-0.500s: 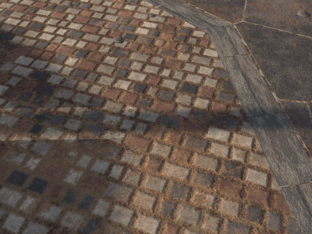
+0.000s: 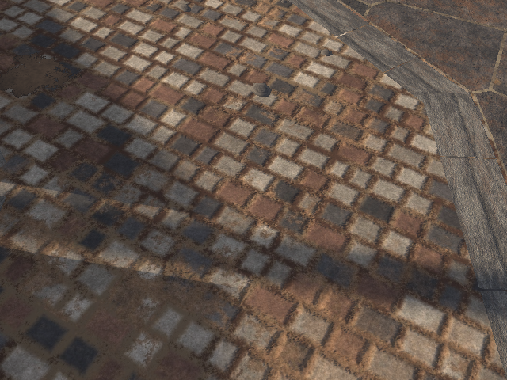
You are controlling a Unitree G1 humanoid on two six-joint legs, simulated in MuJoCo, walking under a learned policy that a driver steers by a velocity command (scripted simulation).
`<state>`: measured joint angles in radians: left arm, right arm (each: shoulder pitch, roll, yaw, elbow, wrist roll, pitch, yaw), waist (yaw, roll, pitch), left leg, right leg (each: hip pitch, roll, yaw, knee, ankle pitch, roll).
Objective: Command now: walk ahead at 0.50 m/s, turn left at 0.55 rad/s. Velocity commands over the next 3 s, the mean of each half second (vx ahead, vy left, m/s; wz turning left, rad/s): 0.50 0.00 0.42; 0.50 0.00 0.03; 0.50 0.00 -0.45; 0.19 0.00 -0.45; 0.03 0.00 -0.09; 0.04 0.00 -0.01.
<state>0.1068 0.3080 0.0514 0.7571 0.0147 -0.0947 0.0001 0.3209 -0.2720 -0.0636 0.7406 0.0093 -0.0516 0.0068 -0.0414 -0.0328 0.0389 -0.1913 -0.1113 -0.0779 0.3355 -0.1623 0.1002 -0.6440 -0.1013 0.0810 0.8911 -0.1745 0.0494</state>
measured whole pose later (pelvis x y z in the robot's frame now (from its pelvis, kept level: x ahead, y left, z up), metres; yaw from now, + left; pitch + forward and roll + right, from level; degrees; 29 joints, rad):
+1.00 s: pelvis +0.53 +0.09 +0.00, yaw +11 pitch +1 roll +1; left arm 0.18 0.31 0.06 0.81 -0.02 -0.06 -0.01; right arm 0.33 -0.27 -0.05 0.81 -0.01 -0.09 0.02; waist -0.04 -0.05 0.01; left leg -0.10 -0.06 0.07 0.26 -0.17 0.07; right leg -0.68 -0.11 0.06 0.92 -0.09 0.01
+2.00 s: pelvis +1.00 +0.11 -0.01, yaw -19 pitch +1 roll +0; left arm 0.21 0.30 0.06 0.67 0.00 0.05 0.03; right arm 0.13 -0.24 -0.03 0.76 -0.01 -0.02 0.00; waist -0.02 -0.02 0.06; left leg -0.34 -0.01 0.04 0.44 -0.11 0.04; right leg -0.42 -0.02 0.05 0.81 -0.40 0.06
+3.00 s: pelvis +1.06 +0.06 -0.01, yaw -19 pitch -1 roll +0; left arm 0.31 0.23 0.04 0.93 -0.01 -0.01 0.04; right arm 0.18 -0.25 -0.04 1.10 0.01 0.00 -0.03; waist -0.01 0.00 0.00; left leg -0.28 0.02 0.02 0.66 -0.39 0.02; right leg -0.14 0.02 0.01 0.51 -0.36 -0.03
